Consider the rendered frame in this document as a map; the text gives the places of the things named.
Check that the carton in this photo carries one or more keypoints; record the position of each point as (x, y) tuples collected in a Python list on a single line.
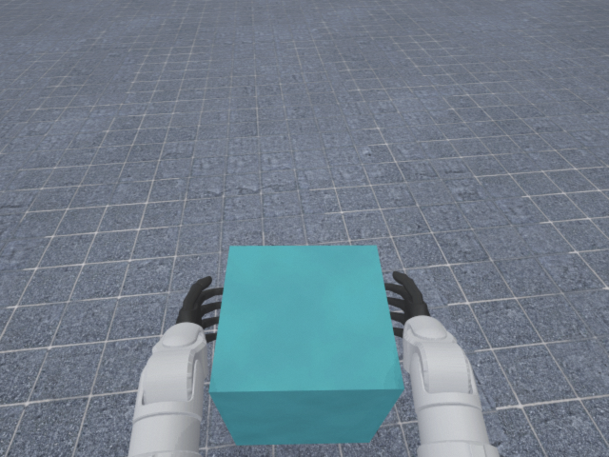
[(305, 350)]

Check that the robot right hand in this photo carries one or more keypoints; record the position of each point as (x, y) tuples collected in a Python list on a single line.
[(413, 303)]

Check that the right robot forearm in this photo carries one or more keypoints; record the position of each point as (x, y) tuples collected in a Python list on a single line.
[(445, 394)]

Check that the robot left hand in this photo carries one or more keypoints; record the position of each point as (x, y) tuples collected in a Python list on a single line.
[(192, 311)]

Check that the left robot forearm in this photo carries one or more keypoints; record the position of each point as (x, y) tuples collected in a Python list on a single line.
[(169, 404)]

